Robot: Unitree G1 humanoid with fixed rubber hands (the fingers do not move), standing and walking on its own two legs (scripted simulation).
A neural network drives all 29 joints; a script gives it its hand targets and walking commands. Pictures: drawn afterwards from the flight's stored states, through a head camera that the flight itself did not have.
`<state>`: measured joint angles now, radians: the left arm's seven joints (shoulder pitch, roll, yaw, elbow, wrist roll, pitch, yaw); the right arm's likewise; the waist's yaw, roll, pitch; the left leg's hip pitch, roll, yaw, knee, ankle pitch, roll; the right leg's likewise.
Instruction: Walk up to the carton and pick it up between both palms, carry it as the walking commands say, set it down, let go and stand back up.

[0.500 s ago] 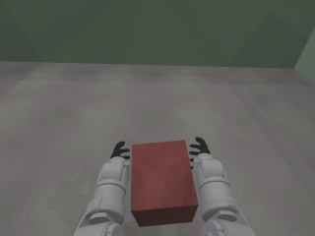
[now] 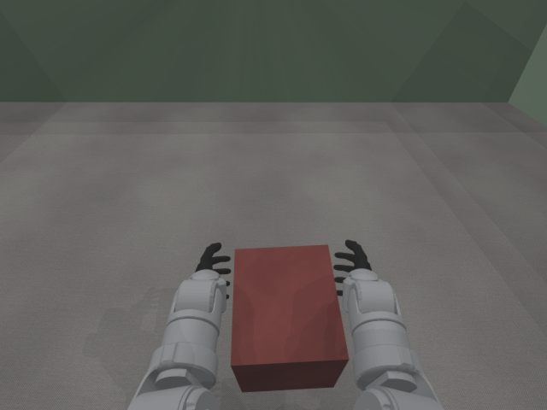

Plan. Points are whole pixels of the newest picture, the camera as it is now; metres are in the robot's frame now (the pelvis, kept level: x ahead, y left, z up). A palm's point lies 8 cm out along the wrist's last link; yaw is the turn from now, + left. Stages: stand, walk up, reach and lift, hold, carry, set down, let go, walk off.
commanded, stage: reach and lift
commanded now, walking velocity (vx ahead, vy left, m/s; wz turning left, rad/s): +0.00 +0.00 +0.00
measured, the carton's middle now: (284, 319) +0.31 -0.01 -0.05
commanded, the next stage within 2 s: hold in 0.38 s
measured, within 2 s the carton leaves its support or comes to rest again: neither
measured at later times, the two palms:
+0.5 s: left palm (204, 288) +0.30 +0.12 +0.05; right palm (365, 287) +0.30 -0.14 +0.06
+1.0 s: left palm (204, 292) +0.29 +0.12 +0.06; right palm (363, 288) +0.30 -0.13 +0.06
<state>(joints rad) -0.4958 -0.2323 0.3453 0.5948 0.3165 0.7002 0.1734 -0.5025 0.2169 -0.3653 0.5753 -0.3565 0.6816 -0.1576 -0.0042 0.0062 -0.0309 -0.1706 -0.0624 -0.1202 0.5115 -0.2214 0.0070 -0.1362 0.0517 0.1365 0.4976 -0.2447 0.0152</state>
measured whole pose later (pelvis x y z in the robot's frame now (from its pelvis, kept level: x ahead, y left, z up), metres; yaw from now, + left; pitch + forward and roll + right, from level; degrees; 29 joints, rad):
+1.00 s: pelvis -0.01 -0.01 +0.00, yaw +0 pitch -9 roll +0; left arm -0.45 -0.22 0.30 0.56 0.30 0.73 0.17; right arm -0.46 0.22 -0.31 0.55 -0.32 0.71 -0.18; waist 0.00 0.00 -0.04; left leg -0.14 -0.06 -0.12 0.51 -0.22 0.00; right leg -0.11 0.05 0.11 0.52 -0.25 0.00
